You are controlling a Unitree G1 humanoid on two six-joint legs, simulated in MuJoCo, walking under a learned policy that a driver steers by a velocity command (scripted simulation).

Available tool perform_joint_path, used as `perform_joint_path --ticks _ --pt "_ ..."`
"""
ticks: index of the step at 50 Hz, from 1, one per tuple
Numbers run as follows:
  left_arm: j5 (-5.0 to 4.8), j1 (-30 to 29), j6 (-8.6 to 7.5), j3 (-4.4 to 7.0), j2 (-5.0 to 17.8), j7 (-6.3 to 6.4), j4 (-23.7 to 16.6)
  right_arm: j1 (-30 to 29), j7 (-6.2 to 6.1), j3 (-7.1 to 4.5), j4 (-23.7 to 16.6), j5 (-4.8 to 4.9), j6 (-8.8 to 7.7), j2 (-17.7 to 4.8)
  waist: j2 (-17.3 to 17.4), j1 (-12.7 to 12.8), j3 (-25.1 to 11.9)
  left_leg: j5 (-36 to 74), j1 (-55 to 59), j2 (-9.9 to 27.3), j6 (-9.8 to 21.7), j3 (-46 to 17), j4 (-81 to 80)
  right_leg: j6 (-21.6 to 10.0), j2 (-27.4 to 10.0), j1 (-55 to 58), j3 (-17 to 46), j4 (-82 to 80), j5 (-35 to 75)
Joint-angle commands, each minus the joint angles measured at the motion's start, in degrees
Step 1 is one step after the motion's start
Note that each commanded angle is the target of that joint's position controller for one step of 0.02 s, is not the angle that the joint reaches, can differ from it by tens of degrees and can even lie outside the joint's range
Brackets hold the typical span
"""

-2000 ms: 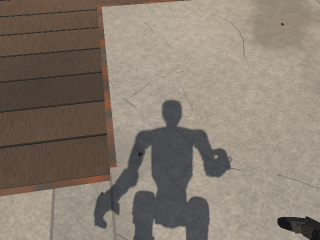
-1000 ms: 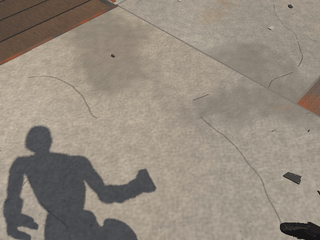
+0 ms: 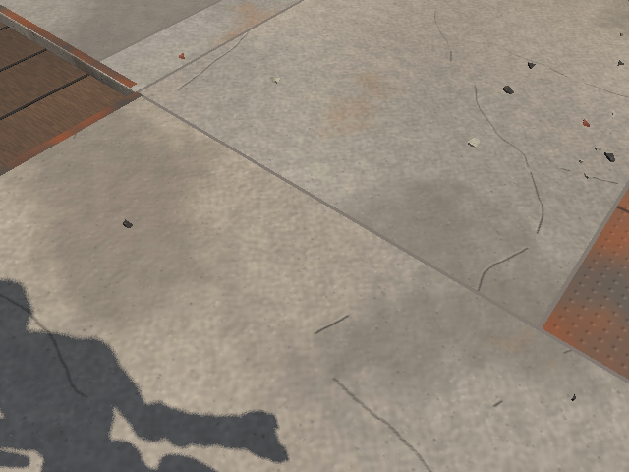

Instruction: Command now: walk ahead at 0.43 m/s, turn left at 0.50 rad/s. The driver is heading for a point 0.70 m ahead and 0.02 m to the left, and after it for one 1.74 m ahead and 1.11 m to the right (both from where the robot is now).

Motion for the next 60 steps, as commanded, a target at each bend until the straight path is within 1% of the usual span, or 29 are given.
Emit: perform_joint_path --ticks 1,2,3,4,5,7,10,14,19,21,23,24,25,26,27,28,29,30,33,38,43,46,47,48,49,50,52,54,60 --pt "1.34 -6.1 -0.52 -0.07 1.9 -0.27 -4.7 15.9 -1.03 -4.21 1.8 0.45 -0.42 -12.0 11.9 -7.3 -1.6 -1.8 20.0 4.2 7.2 -11.7 -10.6 -3.2 -4.3 -16.9 -0.1 23.6 -3.1" --pt "1.97 -9.6 -1.77 -0.85 -0.1 -0.27 -9.3 17.8 -0.79 -5.39 0.6 -0.19 -1.4 -19.3 22.2 -6.7 -1.0 -10.5 30.3 14.1 17.6 -42.1 -19.6 0.4 6.6 -40.8 5.2 40.7 -17.7" --pt "0.35 -11.2 -3.46 -0.26 3.7 -0.81 -8.8 16.6 -0.27 -4.01 -0.7 -0.77 -2.76 -14.6 13.1 -7.7 -2.3 -12.8 32.3 15.8 18.8 -43.6 -22.4 -0.9 3.6 -47.0 14.7 47.3 -17.1" --pt "-0.76 -11.3 -4.67 0.08 5.3 -1.47 -8.8 14.2 -0.3 -3.12 -1.8 -0.88 -3.65 -11.4 11.7 -6.2 -0.8 -9.0 30.7 14.4 16.5 -38.4 -21.4 -2.6 1.1 -47.9 16.1 46.4 -11.5" --pt "-0.12 -10.2 -5.21 0.27 5.6 -1.47 -7.5 11.6 -0.41 -2.62 -2.7 -0.46 -3.84 -9.5 7.6 -4.5 0.1 -2.8 27.9 12.2 14.3 -32.4 -20.1 -2.8 -0.6 -45.5 15.8 43.7 -6.8" --pt "1.52 -10.8 -5.2 0.58 5.5 -1.45 -6.8 8.6 -1.13 -1.63 -4.0 -0.16 -3.4 -7.2 6.0 -2.6 1.1 8.6 22.2 9.3 11.9 -25.4 -21.0 -1.9 -1.6 -39.1 15.7 35.3 0.0" --pt "1.34 -13.2 -4.45 -0.08 3.0 -1.53 -7.1 8.9 -2.49 -2.15 -4.7 -0.36 -3.36 -8.9 4.4 -2.1 1.6 17.9 18.7 5.9 10.8 -19.1 -22.3 0.4 1.2 -34.2 14.1 24.4 8.7" --pt "0.58 -19.2 -4.41 -1.39 0.3 -2.36 -8.6 11.6 -3.34 -2.47 -4.0 -0.15 -3.26 -8.9 6.7 -4.3 3.6 15.4 13.5 3.1 8.6 -14.6 -23.1 1.1 4.0 -26.2 12.8 9.5 20.6" --pt "0.43 -19.9 -5.05 -1.06 2.7 -3.09 -9.1 14.0 -3.44 -2.69 -1.9 -0.07 -3.09 -8.3 7.2 -4.2 5.1 17.8 20.0 7.1 7.4 -17.1 -20.6 -1.8 2.8 -24.8 14.9 4.8 20.9" --pt "0.51 -15.8 -5.22 -0.35 4.6 -3.0 -7.8 13.0 -3.44 -3.01 -2.1 -0.4 -2.55 -9.1 8.2 -2.2 3.0 30.7 23.8 7.3 6.4 -16.0 -15.4 -3.8 4.1 -20.8 12.7 4.8 15.7" --pt "1.04 -2.1 -4.91 1.21 7.8 -2.45 -3.9 12.1 -3.31 -2.28 -2.9 -1.03 -1.96 -7.9 7.3 4.0 -6.8 43.3 20.2 2.9 3.7 -11.5 2.2 -8.0 4.0 -0.9 11.8 6.4 15.7" --pt "1.63 6.8 -4.69 1.83 11.3 -2.43 -2.6 15.3 -3.27 -0.98 -3.7 -2.4 -2.06 -4.6 -2.0 5.3 -15.4 25.4 6.2 -2.1 1.5 -9.9 20.7 -13.9 -6.9 17.3 27.6 9.2 14.5" --pt "0.82 10.3 -4.3 2.3 13.0 -3.18 -0.2 22.4 -2.51 0.24 -3.6 -0.83 -3.13 0.1 -20.0 1.7 -20.3 -15.9 -13.0 -10.8 -2.1 -9.9 38.0 -22.3 -16.7 30.5 56.6 -2.2 -2.4" --pt "-1.07 7.4 -4.32 0.9 7.9 -3.31 -0.7 16.6 -2.32 -0.5 -4.0 0.0 -4.14 -5.7 -12.7 3.8 -13.8 -15.8 -19.4 -7.1 -1.2 -12.6 42.4 -19.9 -15.0 27.0 58.5 -6.7 -11.6" --pt "-0.8 2.8 -4.13 0.28 5.9 -2.97 -1.7 8.4 -2.14 -1.09 -6.2 0.59 -4.96 -8.0 -7.1 4.2 -5.5 -10.2 -21.4 -4.6 -0.6 -11.1 41.0 -17.6 -13.0 18.4 49.7 -7.2 -7.8" --pt "0.17 0.5 -3.95 0.06 5.7 -2.75 -2.4 4.1 -2.25 -0.87 -7.2 -0.27 -5.78 -7.5 -1.3 3.3 -2.1 -6.6 -19.5 -2.7 -0.4 -10.0 38.3 -16.8 -10.8 10.8 44.4 -8.0 -0.1" --pt "0.62 -0.8 -3.88 -0.13 5.1 -2.53 -2.6 2.9 -2.29 -1.12 -7.8 -1.32 -6.28 -7.0 -0.2 1.8 -0.4 -4.2 -17.6 -1.3 -0.7 -9.7 34.3 -16.7 -9.1 6.0 40.7 -8.4 6.4" --pt "1.09 -1.1 -3.88 -0.5 4.4 -2.21 -2.7 3.5 -2.18 -1.14 -8.1 -1.78 -6.36 -6.3 -1.7 0.2 -0.8 -2.9 -14.8 -0.3 -1.1 -9.8 31.6 -16.7 -7.5 3.5 38.4 -9.3 10.2" --pt "0.1 0.2 -3.61 -0.44 4.8 -1.18 -2.1 2.7 -2.12 -0.53 -9.2 -2.13 -5.81 -4.0 -3.8 -1.0 0.3 -3.5 -13.3 0.1 -3.4 -7.9 22.3 -17.9 -6.3 -1.4 34.4 -11.5 14.5" --pt "-0.47 4.0 -2.52 0.67 8.0 0.33 -1.4 -8.3 -1.57 0.76 -12.2 -1.74 -6.01 -2.0 -3.3 2.4 2.9 15.2 -6.5 -3.2 -5.8 -5.9 2.0 -14.5 -2.2 -9.1 28.3 -12.0 14.3" --pt "-0.93 8.6 -1.14 0.69 7.6 0.76 -0.5 -12.3 -0.94 -0.11 -13.9 -0.6 -6.66 -4.5 -4.3 3.0 2.2 15.7 -1.1 -5.1 -5.3 -7.9 -6.0 -12.1 -4.1 -4.5 34.0 -5.6 9.2" --pt "-0.2 7.4 -0.89 0.12 5.4 0.73 -1.5 -2.2 -1.46 -1.82 -11.7 -1.0 -7.24 -7.7 -4.7 -3.1 -2.4 11.1 14.3 -3.0 -1.3 -8.0 -9.6 -8.8 -0.9 -6.4 33.6 6.3 11.9" --pt "0.88 7.5 -1.14 -1.18 1.8 0.47 -2.9 6.8 -1.94 -2.76 -10.8 -1.78 -7.23 -11.1 1.5 -6.7 -10.3 6.9 27.8 6.8 2.4 -17.1 -8.7 -6.7 2.8 -12.8 28.7 22.4 4.0" --pt "-0.76 14.7 -1.84 -2.24 -1.6 0.42 -4.8 10.6 -1.56 -3.76 -8.9 -2.23 -6.19 -15.2 20.0 -3.6 -16.8 -5.6 42.1 19.0 11.1 -42.1 -14.5 -3.8 9.2 -30.3 21.3 39.4 -17.3" --pt "-1.66 13.8 -1.76 -1.18 4.3 0.65 -3.8 9.4 -1.15 -2.76 -9.3 -1.6 -5.96 -10.0 14.7 -4.3 -12.6 -16.3 39.0 19.2 10.9 -47.0 -17.3 -3.2 4.4 -37.3 22.5 47.5 -16.4" --pt "-1.4 8.6 -1.44 -0.28 7.2 0.67 -4.4 6.9 -1.2 -1.81 -9.7 -1.38 -5.92 -6.5 9.0 -5.3 -5.6 -13.5 32.8 16.5 8.7 -38.0 -17.9 -3.0 2.7 -38.7 22.1 49.7 -10.9" --pt "-0.3 4.6 -0.92 0.02 6.1 0.6 -5.4 2.1 -1.03 -0.9 -9.3 -1.89 -5.71 -4.0 5.2 -3.2 0.5 1.0 22.4 11.7 7.2 -24.9 -19.9 -2.1 -0.5 -36.0 20.6 46.8 -4.0" --pt "-0.71 4.3 -0.14 -0.06 3.9 -0.03 -6.2 0.8 -1.04 -0.83 -8.4 -2.12 -6.03 -3.4 7.3 -1.6 2.0 7.0 17.1 9.4 6.6 -17.5 -22.8 -1.7 -2.5 -32.4 19.5 44.1 -1.3" --pt "-0.27 -1.9 0.5 -1.05 1.1 -1.38 -9.7 1.8 -1.43 -2.26 -5.9 -1.59 -6.3 -6.9 4.0 -1.9 3.1 18.2 17.2 9.4 8.0 -5.2 -26.2 -0.5 -3.4 -33.9 17.8 30.0 10.7"
Keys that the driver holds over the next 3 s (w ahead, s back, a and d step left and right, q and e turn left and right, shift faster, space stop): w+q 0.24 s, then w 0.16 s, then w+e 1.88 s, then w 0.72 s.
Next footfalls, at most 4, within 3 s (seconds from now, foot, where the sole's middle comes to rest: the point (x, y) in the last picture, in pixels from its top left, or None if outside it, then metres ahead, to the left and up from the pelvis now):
0.02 left None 0.07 0.12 -0.77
0.46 right None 0.44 -0.03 -0.77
0.94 left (212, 401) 0.67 0.23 -0.77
1.44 right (346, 319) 0.90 -0.08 -0.77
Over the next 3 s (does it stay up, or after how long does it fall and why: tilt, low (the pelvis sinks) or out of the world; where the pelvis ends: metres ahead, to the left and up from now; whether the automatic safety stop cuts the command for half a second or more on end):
stays up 1.45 -0.47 -0.02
